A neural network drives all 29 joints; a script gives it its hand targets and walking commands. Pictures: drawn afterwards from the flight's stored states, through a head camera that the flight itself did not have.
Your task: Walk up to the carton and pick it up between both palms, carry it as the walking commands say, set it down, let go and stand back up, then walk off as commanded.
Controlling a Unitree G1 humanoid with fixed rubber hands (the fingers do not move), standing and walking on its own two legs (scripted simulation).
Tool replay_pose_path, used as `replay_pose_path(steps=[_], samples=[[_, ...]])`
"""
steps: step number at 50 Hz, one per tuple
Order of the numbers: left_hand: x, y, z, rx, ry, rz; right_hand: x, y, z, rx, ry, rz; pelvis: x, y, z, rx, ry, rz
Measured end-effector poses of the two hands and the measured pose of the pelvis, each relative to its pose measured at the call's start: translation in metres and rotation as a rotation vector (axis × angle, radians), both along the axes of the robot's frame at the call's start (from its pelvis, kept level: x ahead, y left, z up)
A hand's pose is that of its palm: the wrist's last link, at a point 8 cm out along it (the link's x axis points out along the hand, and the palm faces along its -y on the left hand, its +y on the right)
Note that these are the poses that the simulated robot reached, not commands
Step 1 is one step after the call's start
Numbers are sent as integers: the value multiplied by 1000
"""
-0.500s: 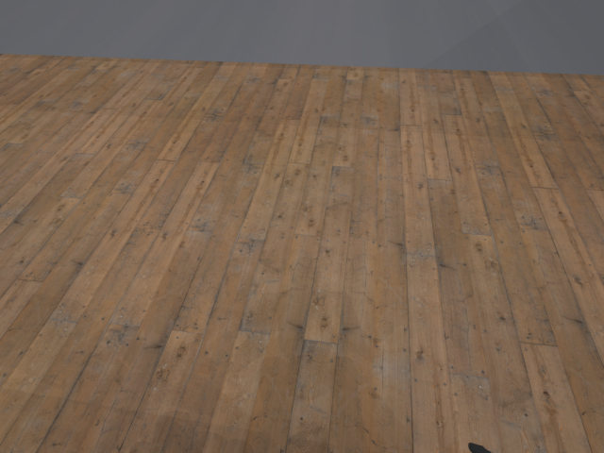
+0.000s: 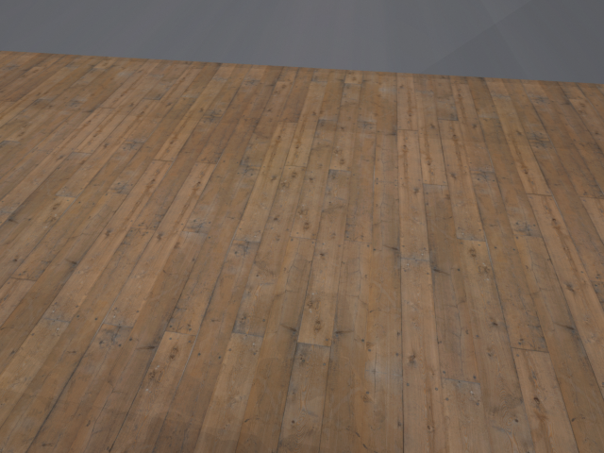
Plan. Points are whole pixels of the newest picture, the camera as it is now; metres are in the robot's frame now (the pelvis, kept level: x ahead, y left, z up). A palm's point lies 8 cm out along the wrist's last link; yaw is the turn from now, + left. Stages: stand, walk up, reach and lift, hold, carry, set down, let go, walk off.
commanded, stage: stand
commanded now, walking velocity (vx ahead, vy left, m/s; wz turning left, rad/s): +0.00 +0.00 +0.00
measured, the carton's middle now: out of the picture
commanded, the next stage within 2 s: none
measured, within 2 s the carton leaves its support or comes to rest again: neither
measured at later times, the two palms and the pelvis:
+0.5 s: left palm out of the picture -0.01 +0.22 -0.14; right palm out of the picture -0.02 -0.22 -0.15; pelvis +0.01 -0.01 +0.00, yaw +0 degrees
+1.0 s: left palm out of the picture -0.02 +0.20 -0.14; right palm out of the picture -0.02 -0.23 -0.15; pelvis +0.01 -0.02 +0.00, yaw +0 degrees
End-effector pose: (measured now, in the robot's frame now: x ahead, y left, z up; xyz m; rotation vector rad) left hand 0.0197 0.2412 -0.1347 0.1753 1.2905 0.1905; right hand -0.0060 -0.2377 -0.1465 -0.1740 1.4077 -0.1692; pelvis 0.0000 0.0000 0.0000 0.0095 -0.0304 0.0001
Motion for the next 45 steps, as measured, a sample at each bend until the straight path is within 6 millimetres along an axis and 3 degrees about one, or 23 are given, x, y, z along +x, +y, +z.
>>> replay_pose_path(steps=[17,45], samples=[[-25,-19,-8,-31,92,19,-4,13,-5,30,40,-7,5,-3,-1,0,2,-2],[-38,-40,-10,-49,143,26,-20,14,-8,55,90,-21,10,-15,-1,-3,9,-6]])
